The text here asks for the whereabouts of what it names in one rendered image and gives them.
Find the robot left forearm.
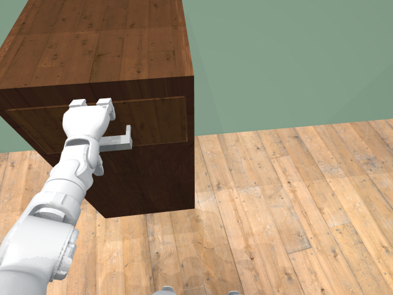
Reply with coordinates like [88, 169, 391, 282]
[0, 135, 99, 265]

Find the cabinet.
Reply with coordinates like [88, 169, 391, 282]
[0, 0, 195, 218]

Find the drawer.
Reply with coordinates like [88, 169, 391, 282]
[8, 96, 186, 153]

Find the left robot hand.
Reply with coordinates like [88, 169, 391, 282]
[63, 98, 115, 176]

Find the handle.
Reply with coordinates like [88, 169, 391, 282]
[98, 125, 132, 152]

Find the robot left upper arm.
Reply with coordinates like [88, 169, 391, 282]
[0, 215, 79, 295]

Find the left robot shin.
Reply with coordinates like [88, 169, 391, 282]
[161, 286, 175, 293]

